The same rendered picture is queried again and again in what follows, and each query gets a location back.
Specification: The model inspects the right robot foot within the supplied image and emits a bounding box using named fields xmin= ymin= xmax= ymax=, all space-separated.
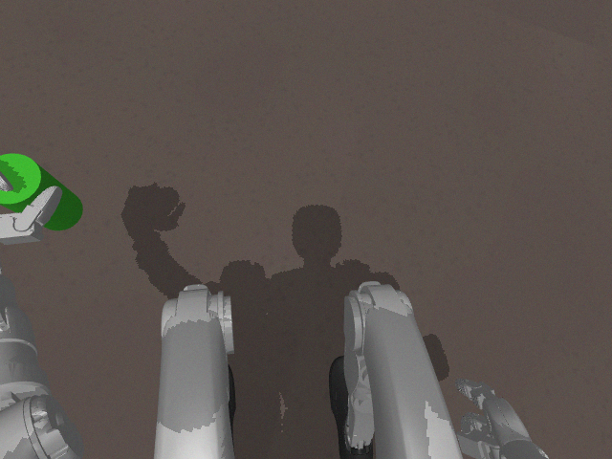
xmin=329 ymin=356 xmax=373 ymax=459

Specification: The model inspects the left robot arm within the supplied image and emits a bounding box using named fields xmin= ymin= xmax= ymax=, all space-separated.
xmin=0 ymin=262 xmax=84 ymax=459

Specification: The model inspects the can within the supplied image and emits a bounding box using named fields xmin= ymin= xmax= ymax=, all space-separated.
xmin=0 ymin=153 xmax=83 ymax=230

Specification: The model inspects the left robot hand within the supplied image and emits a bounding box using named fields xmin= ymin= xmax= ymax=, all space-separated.
xmin=0 ymin=171 xmax=62 ymax=245

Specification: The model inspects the right robot hand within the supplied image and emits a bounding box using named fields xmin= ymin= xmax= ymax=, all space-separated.
xmin=455 ymin=379 xmax=532 ymax=459

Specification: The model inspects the right robot arm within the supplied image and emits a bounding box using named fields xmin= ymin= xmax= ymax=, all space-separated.
xmin=499 ymin=440 xmax=549 ymax=459

